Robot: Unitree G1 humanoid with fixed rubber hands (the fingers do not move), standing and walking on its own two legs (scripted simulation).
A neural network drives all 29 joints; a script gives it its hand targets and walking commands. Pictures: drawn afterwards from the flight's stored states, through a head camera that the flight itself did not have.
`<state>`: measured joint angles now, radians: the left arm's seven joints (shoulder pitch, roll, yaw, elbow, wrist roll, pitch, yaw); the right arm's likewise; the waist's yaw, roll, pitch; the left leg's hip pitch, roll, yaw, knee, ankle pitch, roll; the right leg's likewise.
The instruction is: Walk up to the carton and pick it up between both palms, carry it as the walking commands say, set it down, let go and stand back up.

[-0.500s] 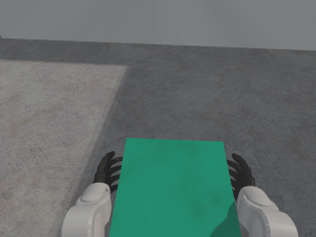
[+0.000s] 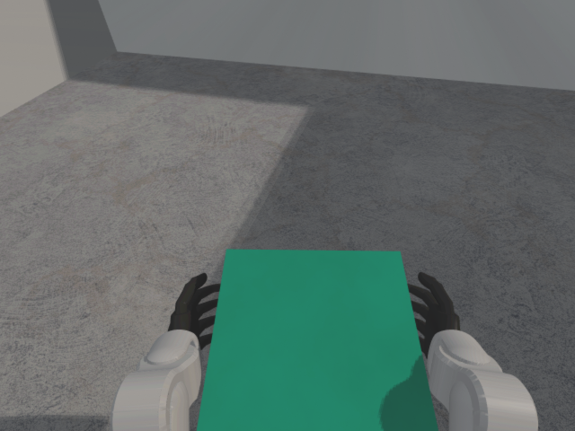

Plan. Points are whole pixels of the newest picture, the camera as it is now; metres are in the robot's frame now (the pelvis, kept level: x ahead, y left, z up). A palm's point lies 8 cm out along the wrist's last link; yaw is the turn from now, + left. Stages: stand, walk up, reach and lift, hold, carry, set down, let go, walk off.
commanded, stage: carry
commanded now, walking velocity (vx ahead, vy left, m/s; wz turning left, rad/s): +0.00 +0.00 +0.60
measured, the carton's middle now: (310, 366) +0.23 -0.01 +0.02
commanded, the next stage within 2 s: none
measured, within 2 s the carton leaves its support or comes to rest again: neither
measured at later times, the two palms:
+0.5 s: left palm out of the picture +0.09 +0.23 +0.09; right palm (356, 389) +0.18 -0.06 +0.09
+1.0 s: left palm out of the picture -0.09 +0.33 +0.08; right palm out of the picture +0.09 +0.08 +0.08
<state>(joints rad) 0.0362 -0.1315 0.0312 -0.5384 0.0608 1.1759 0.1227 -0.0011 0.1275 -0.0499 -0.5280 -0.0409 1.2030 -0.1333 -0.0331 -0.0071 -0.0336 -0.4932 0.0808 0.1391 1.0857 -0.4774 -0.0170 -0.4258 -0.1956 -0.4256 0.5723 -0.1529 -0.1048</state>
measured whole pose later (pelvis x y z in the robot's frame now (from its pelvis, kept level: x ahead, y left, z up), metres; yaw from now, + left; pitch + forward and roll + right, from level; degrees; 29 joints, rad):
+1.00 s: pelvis -0.20 +0.07 +0.00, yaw +33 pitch +2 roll +0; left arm 0.01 -0.13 0.05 -0.53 0.06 1.20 0.13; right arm -0.03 0.13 -0.05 -0.48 -0.05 1.19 -0.12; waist 0.02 -0.03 -0.02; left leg -0.37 -0.03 0.09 0.62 -0.29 0.08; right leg -0.51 -0.17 -0.11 1.11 -0.54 0.12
